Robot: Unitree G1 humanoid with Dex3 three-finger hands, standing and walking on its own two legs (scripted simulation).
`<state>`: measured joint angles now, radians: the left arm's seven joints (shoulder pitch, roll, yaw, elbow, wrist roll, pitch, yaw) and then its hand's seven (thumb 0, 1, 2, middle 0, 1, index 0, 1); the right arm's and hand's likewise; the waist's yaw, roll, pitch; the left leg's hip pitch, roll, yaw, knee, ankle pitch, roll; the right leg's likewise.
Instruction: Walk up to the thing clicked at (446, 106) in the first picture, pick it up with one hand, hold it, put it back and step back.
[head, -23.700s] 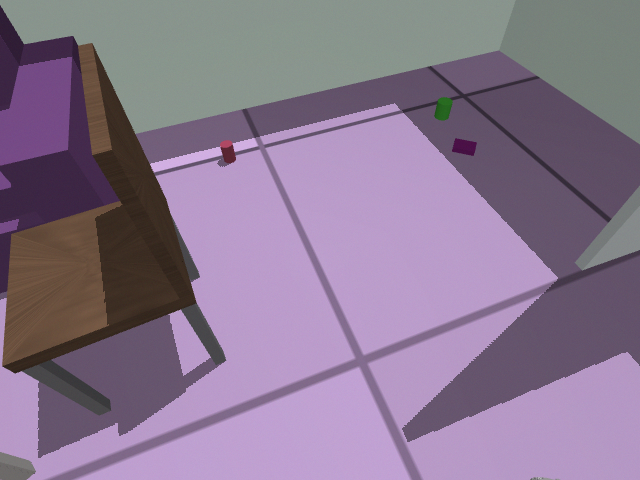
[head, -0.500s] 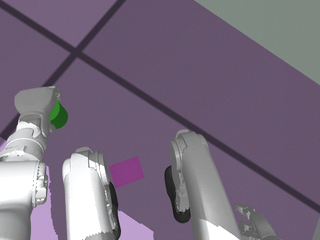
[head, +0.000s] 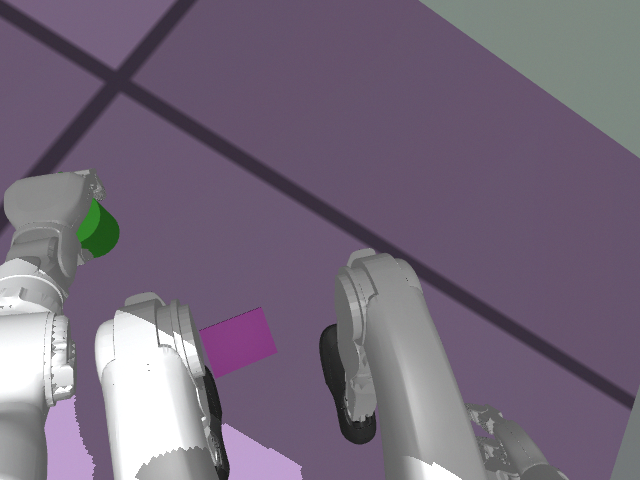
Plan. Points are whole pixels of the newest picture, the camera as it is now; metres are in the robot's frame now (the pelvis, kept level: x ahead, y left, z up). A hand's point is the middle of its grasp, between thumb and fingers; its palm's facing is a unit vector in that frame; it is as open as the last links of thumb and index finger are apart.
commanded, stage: rest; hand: left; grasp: from above
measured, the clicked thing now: (77, 214) +0.46 +0.27 -0.23
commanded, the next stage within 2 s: open in 0.66 s
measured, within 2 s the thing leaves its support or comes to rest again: rests again in 0.38 s
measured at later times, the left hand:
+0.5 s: hand (87, 228) +0.44 +0.26 -0.24, palm faces -0.48 -0.10 -0.87, open 10.2 cm
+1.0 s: hand (85, 229) +0.44 +0.26 -0.24, palm faces -0.46 -0.10 -0.88, open 11.0 cm
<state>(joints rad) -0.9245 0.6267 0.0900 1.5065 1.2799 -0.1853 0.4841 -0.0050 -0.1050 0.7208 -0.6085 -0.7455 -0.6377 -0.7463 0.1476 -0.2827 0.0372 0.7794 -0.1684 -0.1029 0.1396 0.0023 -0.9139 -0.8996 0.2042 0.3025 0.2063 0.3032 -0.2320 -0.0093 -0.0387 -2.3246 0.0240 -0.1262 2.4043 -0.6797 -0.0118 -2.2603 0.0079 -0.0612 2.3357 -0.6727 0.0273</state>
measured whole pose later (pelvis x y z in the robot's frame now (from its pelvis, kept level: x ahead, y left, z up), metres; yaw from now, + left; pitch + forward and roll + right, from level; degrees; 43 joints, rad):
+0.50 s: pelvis +0.01 +0.00 -0.02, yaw -2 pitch +33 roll -8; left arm -0.93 0.68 0.15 1.59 1.29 -0.20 0.58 -0.01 -0.11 0.73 -0.61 -0.75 -0.64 -0.75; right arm 0.12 -0.28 0.08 0.79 -0.22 -0.15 0.22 0.00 -0.91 -0.89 0.20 0.30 0.21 0.30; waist -0.26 -0.03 0.03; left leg -2.36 0.03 -0.17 2.51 -0.73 -0.02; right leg -2.29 0.02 -0.09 2.41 -0.71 0.03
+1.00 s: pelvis +0.01 +0.00 -0.03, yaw -4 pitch +31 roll -10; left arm -0.96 0.75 0.15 1.72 1.32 -0.23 0.65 0.00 -0.15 0.76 -0.48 -0.82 -0.50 -0.80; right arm 0.12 -0.31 0.12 0.79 -0.25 -0.20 0.27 0.00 -0.90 -0.89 0.20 0.30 0.21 0.30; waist -0.29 -0.05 0.04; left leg -2.36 0.03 -0.20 2.54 -0.72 -0.02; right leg -2.28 0.03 -0.11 2.42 -0.68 0.04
